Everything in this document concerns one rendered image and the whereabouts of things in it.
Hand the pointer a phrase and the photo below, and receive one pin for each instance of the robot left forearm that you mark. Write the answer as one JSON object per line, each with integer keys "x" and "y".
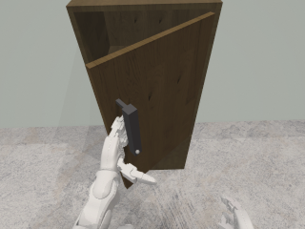
{"x": 103, "y": 196}

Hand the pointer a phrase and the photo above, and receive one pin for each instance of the cupboard door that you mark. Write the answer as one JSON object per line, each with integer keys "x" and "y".
{"x": 160, "y": 76}

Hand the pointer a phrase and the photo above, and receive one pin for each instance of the right robot hand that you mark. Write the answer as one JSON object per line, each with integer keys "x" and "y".
{"x": 240, "y": 220}

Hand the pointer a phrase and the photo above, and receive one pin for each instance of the left robot hand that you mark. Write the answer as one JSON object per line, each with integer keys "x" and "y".
{"x": 113, "y": 150}

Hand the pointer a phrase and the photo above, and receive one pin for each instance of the handle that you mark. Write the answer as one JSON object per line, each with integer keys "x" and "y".
{"x": 131, "y": 121}

